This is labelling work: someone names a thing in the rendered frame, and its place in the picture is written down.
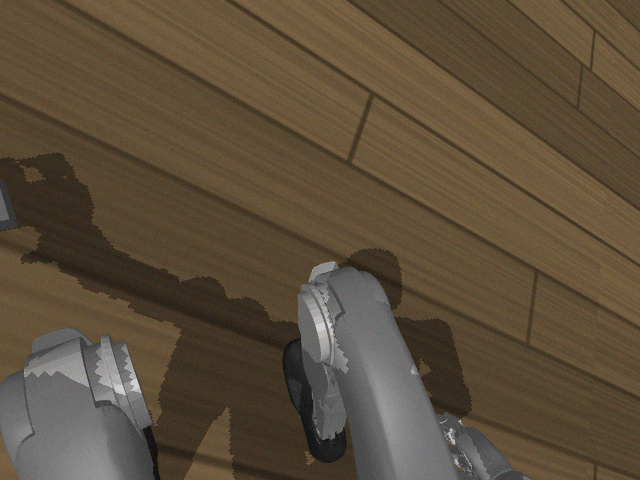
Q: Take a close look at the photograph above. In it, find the right robot foot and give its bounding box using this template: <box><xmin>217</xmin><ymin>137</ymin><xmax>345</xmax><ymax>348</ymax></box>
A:
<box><xmin>282</xmin><ymin>338</ymin><xmax>346</xmax><ymax>463</ymax></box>

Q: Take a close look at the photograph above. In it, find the left robot foot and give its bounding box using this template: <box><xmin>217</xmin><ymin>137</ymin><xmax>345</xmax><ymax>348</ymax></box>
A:
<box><xmin>143</xmin><ymin>426</ymin><xmax>161</xmax><ymax>480</ymax></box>

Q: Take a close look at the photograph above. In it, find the small box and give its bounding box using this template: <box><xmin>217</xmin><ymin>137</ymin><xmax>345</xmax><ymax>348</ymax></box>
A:
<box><xmin>0</xmin><ymin>178</ymin><xmax>18</xmax><ymax>230</ymax></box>

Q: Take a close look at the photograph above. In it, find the right robot hand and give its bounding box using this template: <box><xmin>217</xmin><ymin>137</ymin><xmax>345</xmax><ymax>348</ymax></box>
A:
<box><xmin>436</xmin><ymin>412</ymin><xmax>515</xmax><ymax>480</ymax></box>

